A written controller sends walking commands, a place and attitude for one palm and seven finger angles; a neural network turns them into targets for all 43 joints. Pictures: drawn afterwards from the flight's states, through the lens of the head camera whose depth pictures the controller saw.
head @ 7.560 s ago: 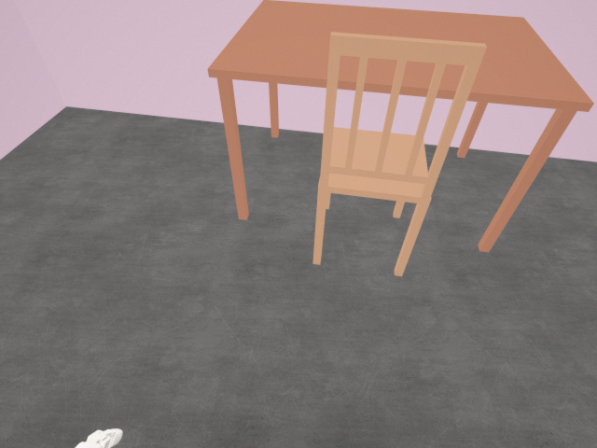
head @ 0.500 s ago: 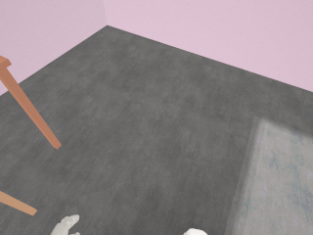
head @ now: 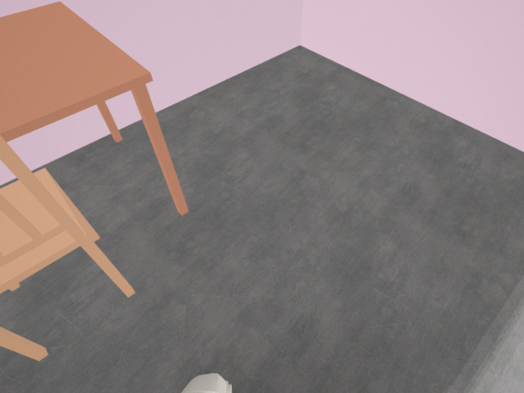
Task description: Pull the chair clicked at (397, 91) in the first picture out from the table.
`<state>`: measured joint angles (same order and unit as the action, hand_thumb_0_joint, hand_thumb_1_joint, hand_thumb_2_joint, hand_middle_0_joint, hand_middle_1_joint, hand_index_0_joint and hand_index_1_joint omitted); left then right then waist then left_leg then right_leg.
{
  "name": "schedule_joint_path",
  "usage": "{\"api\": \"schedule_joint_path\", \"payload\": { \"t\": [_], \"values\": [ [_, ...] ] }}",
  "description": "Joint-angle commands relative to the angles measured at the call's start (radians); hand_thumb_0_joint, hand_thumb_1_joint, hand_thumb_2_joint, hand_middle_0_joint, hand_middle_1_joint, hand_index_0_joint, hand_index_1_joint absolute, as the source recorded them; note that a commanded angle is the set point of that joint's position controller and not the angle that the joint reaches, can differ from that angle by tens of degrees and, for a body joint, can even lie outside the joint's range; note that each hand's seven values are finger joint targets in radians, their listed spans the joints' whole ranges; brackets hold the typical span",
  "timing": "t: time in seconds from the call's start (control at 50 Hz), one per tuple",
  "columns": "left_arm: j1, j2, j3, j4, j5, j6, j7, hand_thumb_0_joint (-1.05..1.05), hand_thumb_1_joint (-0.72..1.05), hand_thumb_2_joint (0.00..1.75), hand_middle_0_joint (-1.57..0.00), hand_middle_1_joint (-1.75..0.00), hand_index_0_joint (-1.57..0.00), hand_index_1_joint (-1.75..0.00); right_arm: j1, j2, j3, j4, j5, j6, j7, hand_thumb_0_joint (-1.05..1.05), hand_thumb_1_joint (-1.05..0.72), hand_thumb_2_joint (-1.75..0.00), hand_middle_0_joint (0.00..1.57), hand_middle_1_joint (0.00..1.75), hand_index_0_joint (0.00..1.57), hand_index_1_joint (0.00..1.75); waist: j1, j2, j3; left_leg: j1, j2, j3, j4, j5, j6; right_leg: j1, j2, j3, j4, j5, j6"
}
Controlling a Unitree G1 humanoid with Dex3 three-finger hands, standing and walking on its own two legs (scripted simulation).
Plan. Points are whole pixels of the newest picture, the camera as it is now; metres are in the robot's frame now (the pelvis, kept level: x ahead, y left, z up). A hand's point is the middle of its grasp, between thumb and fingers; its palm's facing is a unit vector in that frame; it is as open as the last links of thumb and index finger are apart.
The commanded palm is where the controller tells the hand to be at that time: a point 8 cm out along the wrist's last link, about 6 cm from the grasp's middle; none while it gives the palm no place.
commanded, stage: turn to face it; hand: left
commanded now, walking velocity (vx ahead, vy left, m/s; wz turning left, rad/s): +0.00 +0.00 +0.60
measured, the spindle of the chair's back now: out of the picture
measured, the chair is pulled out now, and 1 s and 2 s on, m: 0.00 0.00 0.00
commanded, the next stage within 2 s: take the last steps up to it in 1.22 s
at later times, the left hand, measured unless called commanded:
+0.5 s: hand out of the picture +0.03 +0.30 -0.16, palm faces +0.31 -0.92 -0.24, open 7.4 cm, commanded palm none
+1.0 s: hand out of the picture -0.01 +0.21 -0.13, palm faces +0.54 -0.79 -0.29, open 7.4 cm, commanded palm none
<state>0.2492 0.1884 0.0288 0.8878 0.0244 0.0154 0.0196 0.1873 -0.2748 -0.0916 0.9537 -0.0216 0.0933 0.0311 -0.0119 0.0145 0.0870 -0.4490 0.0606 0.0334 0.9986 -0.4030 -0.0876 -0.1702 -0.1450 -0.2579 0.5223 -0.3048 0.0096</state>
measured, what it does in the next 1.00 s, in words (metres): steps on the spot, turning left: left foot, then right foot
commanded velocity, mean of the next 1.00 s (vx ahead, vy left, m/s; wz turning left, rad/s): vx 0.00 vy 0.00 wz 0.58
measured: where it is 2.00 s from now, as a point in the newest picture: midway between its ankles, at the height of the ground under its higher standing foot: outside the picture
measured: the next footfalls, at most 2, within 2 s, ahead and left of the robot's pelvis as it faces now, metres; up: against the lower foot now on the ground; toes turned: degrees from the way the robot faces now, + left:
left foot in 0.12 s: +0.04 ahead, +0.14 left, +0.00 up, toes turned +10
right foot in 0.80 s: +0.08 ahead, -0.08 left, +0.00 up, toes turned +29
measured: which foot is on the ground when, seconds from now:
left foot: up 0.00-0.10, down 0.12-0.80, up 0.82-1.00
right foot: down 0.00-0.12, up 0.14-0.78, down 0.80-1.00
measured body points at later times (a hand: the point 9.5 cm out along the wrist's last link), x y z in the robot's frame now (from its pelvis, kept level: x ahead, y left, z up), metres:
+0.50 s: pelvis -0.01 +0.06 +0.01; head +0.00 +0.10 +0.45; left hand +0.01 +0.35 -0.14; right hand +0.13 -0.16 -0.12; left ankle +0.00 +0.13 -0.74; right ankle +0.03 -0.12 -0.65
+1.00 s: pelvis +0.00 -0.01 +0.00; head +0.03 -0.03 +0.45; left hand -0.04 +0.26 -0.11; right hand +0.16 -0.23 -0.16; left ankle -0.08 +0.12 -0.64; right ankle +0.04 -0.10 -0.74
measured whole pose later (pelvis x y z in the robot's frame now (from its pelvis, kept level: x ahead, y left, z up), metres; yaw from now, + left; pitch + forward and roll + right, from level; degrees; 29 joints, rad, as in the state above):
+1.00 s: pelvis +0.00 -0.01 +0.00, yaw +35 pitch -2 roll +1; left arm 0.18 0.18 0.03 0.87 0.01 0.02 0.03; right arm 0.30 -0.28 -0.11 0.96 -0.03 0.08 0.02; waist -0.06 0.05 0.04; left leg -0.55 -0.02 -0.06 1.21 -0.34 -0.07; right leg -0.16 -0.05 -0.10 0.47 -0.29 -0.02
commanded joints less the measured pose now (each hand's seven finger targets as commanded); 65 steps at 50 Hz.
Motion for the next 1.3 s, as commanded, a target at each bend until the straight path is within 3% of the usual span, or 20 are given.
{"api": "schedule_joint_path", "payload": {
  "t": [0.0,0.06,0.1,0.12,0.2,0.26,0.38,0.58,0.72,0.74,0.76,0.78,0.8,0.82,0.9,1.14,1.22,1.24,1.26,1.28],
  "values": [
    [0.029,0.242,0.075,-0.048,0.010,-0.010,0.012,0.00,0.90,0.90,-0.20,-0.30,-0.20,-0.30,-0.104,-0.028,0.007,-0.132,0.010,-0.047,0.004,0.00,-0.90,-0.90,0.20,0.30,0.20,0.30,0.062,-0.249,-0.077,0.024,-0.022,0.067,-0.200,-0.043,0.026,0.059,-0.255,0.148,-0.118,0.436,-0.125],
    [0.017,0.241,0.082,-0.040,-0.005,0.000,0.006,0.00,0.90,0.90,-0.20,-0.30,-0.20,-0.30,0.021,-0.075,-0.005,-0.110,0.006,-0.067,0.001,0.00,-0.90,-0.90,0.20,0.30,0.20,0.30,-0.009,-0.116,-0.173,0.286,-0.034,0.063,-0.537,0.207,0.050,-0.019,-0.222,0.058,0.127,0.360,-0.034],
    [-0.024,0.131,0.054,-0.111,-0.013,0.009,-0.003,0.00,0.90,0.90,-0.20,-0.30,-0.20,-0.30,0.145,-0.280,-0.053,-0.096,0.010,-0.079,-0.016,0.00,-0.90,-0.90,0.20,0.30,0.20,0.30,-0.080,0.364,-0.230,0.505,0.359,-0.468,-0.646,0.809,0.246,-0.449,0.003,0.100,0.554,-0.406,0.100],
    [-0.070,0.166,0.051,-0.119,-0.006,0.020,0.001,0.00,0.90,0.90,-0.20,-0.30,-0.20,-0.30,0.173,-0.280,-0.046,-0.078,0.013,-0.071,-0.020,0.00,-0.90,-0.90,0.20,0.30,0.20,0.30,-0.087,0.226,-0.226,0.472,0.380,-0.408,-0.623,0.764,0.288,-0.443,-0.017,0.193,0.642,-0.358,0.078],
    [-0.055,0.172,0.070,-0.050,-0.002,0.024,-0.008,0.00,0.90,0.90,-0.20,-0.30,-0.20,-0.30,-0.019,-0.164,-0.009,-0.126,0.006,-0.080,-0.042,0.00,-0.90,-0.90,0.20,0.30,0.20,0.30,-0.007,0.174,-0.102,0.300,0.170,-0.264,-0.668,0.535,0.200,-0.433,-0.002,0.254,0.717,-0.077,0.084],
    [-0.012,0.172,0.071,-0.025,0.000,0.024,-0.010,0.00,0.90,0.90,-0.20,-0.30,-0.20,-0.30,-0.018,-0.151,-0.006,-0.132,0.011,-0.088,-0.041,0.00,-0.90,-0.90,0.20,0.30,0.20,0.30,0.012,0.111,-0.124,0.310,0.133,-0.242,-0.691,0.490,0.185,-0.410,0.016,0.255,0.693,-0.001,0.098],
    [-0.073,0.176,0.073,-0.050,-0.002,0.024,0.002,0.00,0.90,0.90,-0.20,-0.30,-0.20,-0.30,0.042,-0.142,-0.013,-0.116,0.008,-0.082,-0.040,0.00,-0.90,-0.90,0.20,0.30,0.20,0.30,-0.009,0.092,-0.095,0.304,0.142,-0.371,-0.727,0.319,0.221,-0.424,0.032,0.286,0.599,-0.004,0.111],
    [-0.181,0.145,0.058,-0.109,-0.014,0.012,0.010,0.00,0.90,0.90,-0.20,-0.30,-0.20,-0.30,0.128,-0.137,-0.025,-0.084,-0.004,-0.075,-0.046,0.00,-0.90,-0.90,0.20,0.30,0.20,0.30,-0.043,0.118,-0.143,0.348,0.130,-0.546,-0.664,0.455,0.275,-0.364,0.101,0.307,0.392,-0.128,0.086],
    [-0.092,0.144,0.055,-0.101,-0.029,0.000,0.021,0.00,0.90,0.90,-0.20,-0.30,-0.20,-0.30,0.082,-0.131,-0.032,-0.090,0.001,-0.060,-0.039,0.00,-0.90,-0.90,0.20,0.30,0.20,0.30,0.004,0.123,-0.174,0.194,0.053,-0.566,-0.598,0.504,0.222,-0.042,0.168,0.292,0.020,-0.024,0.052],
    [-0.055,0.155,0.061,-0.094,-0.031,-0.005,0.024,0.00,0.90,0.90,-0.20,-0.30,-0.20,-0.30,0.074,-0.120,-0.031,-0.093,0.007,-0.058,-0.035,0.00,-0.90,-0.90,0.20,0.30,0.20,0.30,0.026,0.102,-0.181,0.110,0.019,-0.532,-0.569,0.401,0.182,0.085,0.148,0.293,-0.120,0.072,0.045],
    [-0.029,0.210,0.073,-0.087,-0.024,-0.010,0.028,0.00,0.90,0.90,-0.20,-0.30,-0.20,-0.30,0.087,-0.073,-0.029,-0.093,0.017,-0.054,-0.030,0.00,-0.90,-0.90,0.20,0.30,0.20,0.30,0.034,-0.031,-0.184,-0.062,-0.042,-0.443,-0.468,0.132,0.122,0.250,0.005,0.414,-0.229,0.044,0.004],
    [-0.042,0.289,0.086,-0.102,-0.006,-0.013,0.033,0.00,0.90,0.90,-0.20,-0.30,-0.20,-0.30,0.103,-0.018,-0.022,-0.113,0.020,-0.056,-0.034,0.00,-0.90,-0.90,0.20,0.30,0.20,0.30,0.041,-0.305,-0.160,-0.252,-0.177,-0.209,-0.195,-0.130,0.043,0.296,-0.286,0.714,-0.303,-0.026,-0.108],
    [-0.069,0.280,0.077,-0.117,-0.010,-0.005,0.034,0.00,0.90,0.90,-0.20,-0.30,-0.20,-0.30,0.086,-0.088,-0.036,-0.115,-0.001,-0.054,-0.035,0.00,-0.90,-0.90,0.20,0.30,0.20,0.30,0.027,-0.212,-0.122,-0.178,-0.144,-0.180,0.004,-0.163,0.046,0.065,-0.357,0.679,-0.313,-0.015,-0.170],
    [-0.157,0.253,0.063,-0.144,-0.009,0.003,0.033,0.00,0.90,0.90,-0.20,-0.30,-0.20,-0.30,0.112,-0.078,-0.040,-0.114,-0.004,-0.045,-0.027,0.00,-0.90,-0.90,0.20,0.30,0.20,0.30,-0.022,-0.110,-0.066,-0.131,-0.131,-0.181,0.110,-0.091,0.047,-0.062,-0.307,0.573,-0.327,-0.062,-0.171],
    [-0.154,0.157,0.043,-0.115,-0.018,-0.023,0.017,0.00,0.90,0.90,-0.20,-0.30,-0.20,-0.30,0.127,-0.060,-0.030,-0.063,-0.007,-0.026,-0.009,0.00,-0.90,-0.90,0.20,0.30,0.20,0.30,-0.040,-0.169,-0.009,-0.157,-0.074,-0.105,0.273,0.074,0.014,-0.049,-0.136,0.325,-0.255,0.199,-0.100],
    [0.076,0.227,0.066,-0.018,0.010,-0.019,0.013,0.00,0.90,0.90,-0.20,-0.30,-0.20,-0.30,-0.088,-0.016,0.017,-0.106,0.010,-0.044,-0.012,0.00,-0.90,-0.90,0.20,0.30,0.20,0.30,0.067,-0.237,-0.069,0.010,-0.054,0.025,-0.181,-0.059,0.019,0.091,-0.195,0.236,-0.113,0.603,-0.145],
    [0.052,0.229,0.068,0.004,-0.003,-0.011,0.011,0.00,0.90,0.90,-0.20,-0.30,-0.20,-0.30,0.008,-0.041,0.020,-0.077,0.012,-0.067,-0.020,0.00,-0.90,-0.90,0.20,0.30,0.20,0.30,0.009,-0.206,-0.147,0.272,-0.072,0.045,-0.545,0.179,0.051,0.038,-0.155,0.170,0.051,0.583,-0.061],
    [0.056,0.200,0.060,-0.009,-0.013,-0.008,0.009,0.00,0.90,0.90,-0.20,-0.30,-0.20,-0.30,0.064,-0.109,0.005,-0.068,0.006,-0.080,-0.023,0.00,-0.90,-0.90,0.20,0.30,0.20,0.30,-0.025,-0.051,-0.217,0.463,0.030,-0.047,-0.625,0.386,0.085,-0.088,-0.110,0.117,0.216,0.422,-0.007],
    [0.057,0.126,0.042,-0.043,-0.020,-0.006,0.003,0.00,0.90,0.90,-0.20,-0.30,-0.20,-0.30,0.115,-0.217,-0.020,-0.067,0.004,-0.089,-0.029,0.00,-0.90,-0.90,0.20,0.30,0.20,0.30,-0.050,0.268,-0.254,0.621,0.315,-0.391,-0.614,0.865,0.208,-0.377,0.025,0.097,0.420,-0.224,0.067],
    [0.014,0.129,0.033,-0.045,-0.013,0.005,0.012,0.00,0.90,0.90,-0.20,-0.30,-0.20,-0.30,0.141,-0.237,-0.020,-0.051,0.012,-0.076,-0.037,0.00,-0.90,-0.90,0.20,0.30,0.20,0.30,-0.062,0.231,-0.255,0.536,0.365,-0.371,-0.590,1.034,0.295,-0.351,0.027,0.204,0.512,-0.367,0.058]
  ]
}}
